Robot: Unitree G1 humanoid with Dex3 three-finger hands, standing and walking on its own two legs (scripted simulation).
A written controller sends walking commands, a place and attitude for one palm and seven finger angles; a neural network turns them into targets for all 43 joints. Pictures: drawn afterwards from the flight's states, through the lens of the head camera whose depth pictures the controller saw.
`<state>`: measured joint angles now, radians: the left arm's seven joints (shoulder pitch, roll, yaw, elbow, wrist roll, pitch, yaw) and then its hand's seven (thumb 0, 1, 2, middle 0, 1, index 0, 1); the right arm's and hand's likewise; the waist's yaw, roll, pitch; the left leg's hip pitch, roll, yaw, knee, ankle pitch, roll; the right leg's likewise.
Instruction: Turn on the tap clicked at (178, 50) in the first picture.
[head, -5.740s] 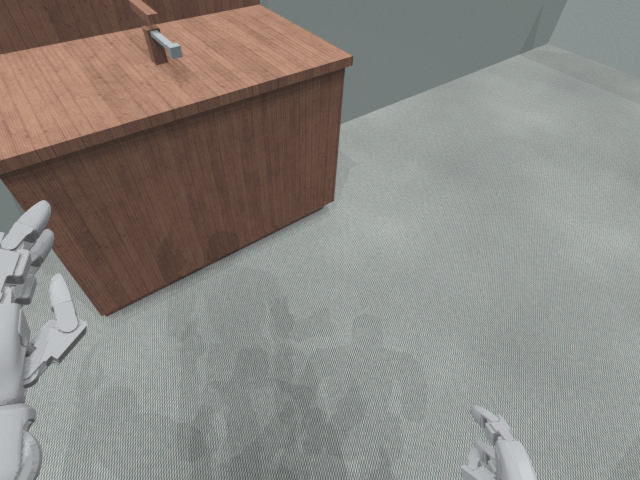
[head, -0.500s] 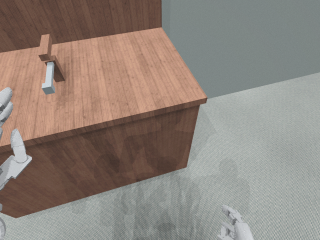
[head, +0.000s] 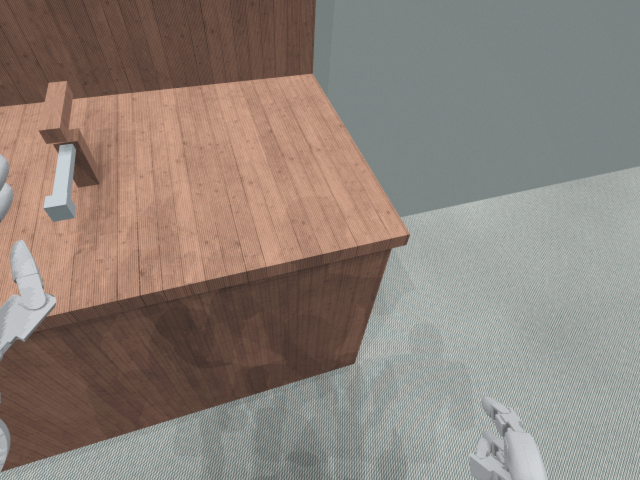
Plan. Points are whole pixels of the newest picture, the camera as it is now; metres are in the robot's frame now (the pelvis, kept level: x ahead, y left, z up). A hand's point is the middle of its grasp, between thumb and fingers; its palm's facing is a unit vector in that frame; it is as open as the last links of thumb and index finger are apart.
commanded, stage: come to a stop and stand still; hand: left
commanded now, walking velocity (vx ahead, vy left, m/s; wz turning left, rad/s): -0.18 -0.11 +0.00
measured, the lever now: (60, 207) +0.44 +0.40 +0.06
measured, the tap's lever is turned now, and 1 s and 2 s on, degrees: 0 0 0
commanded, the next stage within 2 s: look again from close up in 1.24 s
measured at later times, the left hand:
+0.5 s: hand (124, 307) +0.23 +0.19 +0.17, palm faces +0.36 -0.81 -0.46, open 7.4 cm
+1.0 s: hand (74, 393) +0.16 +0.20 +0.17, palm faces +0.39 -0.85 -0.37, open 7.4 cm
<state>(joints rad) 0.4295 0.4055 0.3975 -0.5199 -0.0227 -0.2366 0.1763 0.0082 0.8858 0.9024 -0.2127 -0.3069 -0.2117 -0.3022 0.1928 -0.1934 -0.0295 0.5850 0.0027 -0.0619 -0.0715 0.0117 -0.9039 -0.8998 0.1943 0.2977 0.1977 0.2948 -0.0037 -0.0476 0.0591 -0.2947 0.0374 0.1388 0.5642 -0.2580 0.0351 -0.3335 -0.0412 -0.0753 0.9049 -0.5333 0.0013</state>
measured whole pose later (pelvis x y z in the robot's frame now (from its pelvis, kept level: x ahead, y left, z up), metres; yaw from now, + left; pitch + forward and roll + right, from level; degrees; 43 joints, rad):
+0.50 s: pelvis +0.00 -0.04 +0.01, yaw +0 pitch +1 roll +2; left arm 0.49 0.37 0.35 -0.51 -0.02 -0.17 0.17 0.01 0.89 0.90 -0.21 -0.31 -0.21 -0.30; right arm 0.15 -0.24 0.00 0.59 0.00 -0.04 -0.07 0.01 -0.90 -0.90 0.20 0.30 0.20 0.30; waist -0.03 -0.02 0.08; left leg -0.32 0.00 0.04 0.76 -0.44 -0.03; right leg -0.31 -0.03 -0.10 0.49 -0.19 -0.06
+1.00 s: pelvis -0.06 -0.03 +0.01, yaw +0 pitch -2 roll +0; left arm 0.43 0.32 0.30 -0.45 -0.02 -0.18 0.15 0.01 0.89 0.90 -0.21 -0.31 -0.21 -0.30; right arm 0.21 -0.16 0.05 0.62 -0.01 -0.08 -0.05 0.01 -0.90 -0.90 0.20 0.30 0.21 0.30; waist 0.00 0.02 0.04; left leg -0.27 0.04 0.05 0.53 -0.23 0.00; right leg -0.28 0.01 -0.05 0.48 -0.17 -0.02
